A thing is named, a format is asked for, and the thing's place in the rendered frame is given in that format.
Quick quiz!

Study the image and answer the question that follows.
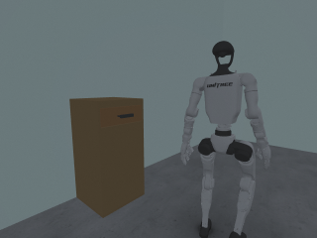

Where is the left robot upper arm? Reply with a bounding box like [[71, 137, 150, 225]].
[[186, 76, 207, 118]]

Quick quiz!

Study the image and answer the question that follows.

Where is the robot left forearm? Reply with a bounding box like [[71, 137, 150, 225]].
[[182, 107, 195, 144]]

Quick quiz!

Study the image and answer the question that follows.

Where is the right robot thigh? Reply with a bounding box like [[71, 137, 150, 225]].
[[232, 141, 256, 192]]

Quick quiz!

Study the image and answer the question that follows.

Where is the robot right hand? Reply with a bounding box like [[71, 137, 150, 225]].
[[255, 146, 271, 170]]

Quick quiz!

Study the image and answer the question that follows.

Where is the drawer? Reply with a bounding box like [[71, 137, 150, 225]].
[[100, 105, 142, 128]]

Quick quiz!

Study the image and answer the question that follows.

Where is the robot right forearm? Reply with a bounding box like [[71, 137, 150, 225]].
[[250, 107, 269, 149]]

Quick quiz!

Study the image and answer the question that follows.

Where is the left robot foot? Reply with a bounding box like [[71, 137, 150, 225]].
[[199, 218, 212, 238]]

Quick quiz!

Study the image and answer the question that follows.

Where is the robot left hand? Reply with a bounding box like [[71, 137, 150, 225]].
[[180, 142, 194, 165]]

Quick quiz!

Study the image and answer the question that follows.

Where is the right robot upper arm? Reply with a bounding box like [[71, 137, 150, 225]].
[[239, 72, 259, 120]]

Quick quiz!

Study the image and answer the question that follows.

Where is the handle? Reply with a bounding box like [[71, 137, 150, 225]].
[[118, 113, 134, 119]]

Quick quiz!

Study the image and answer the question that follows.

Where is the cabinet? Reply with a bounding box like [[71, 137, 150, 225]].
[[69, 97, 145, 218]]

